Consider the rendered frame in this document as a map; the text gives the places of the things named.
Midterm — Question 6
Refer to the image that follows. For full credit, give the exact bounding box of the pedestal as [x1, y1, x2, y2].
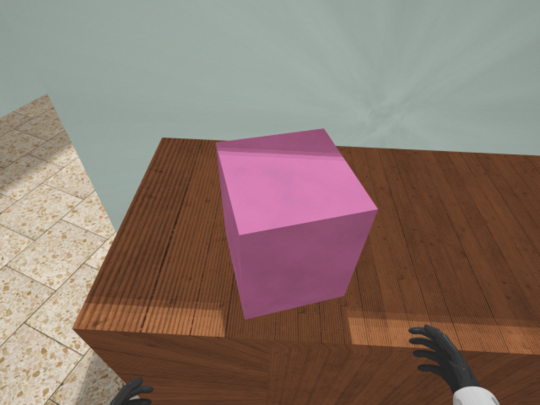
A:
[72, 138, 540, 405]

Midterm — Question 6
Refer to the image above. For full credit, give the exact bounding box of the left robot hand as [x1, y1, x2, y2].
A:
[110, 377, 154, 405]

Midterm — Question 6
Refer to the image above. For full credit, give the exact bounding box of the right robot forearm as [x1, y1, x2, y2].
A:
[453, 386, 500, 405]

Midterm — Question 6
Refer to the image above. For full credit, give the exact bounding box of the carton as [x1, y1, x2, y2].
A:
[216, 128, 378, 320]

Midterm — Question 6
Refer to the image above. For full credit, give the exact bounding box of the right robot hand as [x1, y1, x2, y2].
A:
[408, 324, 481, 395]

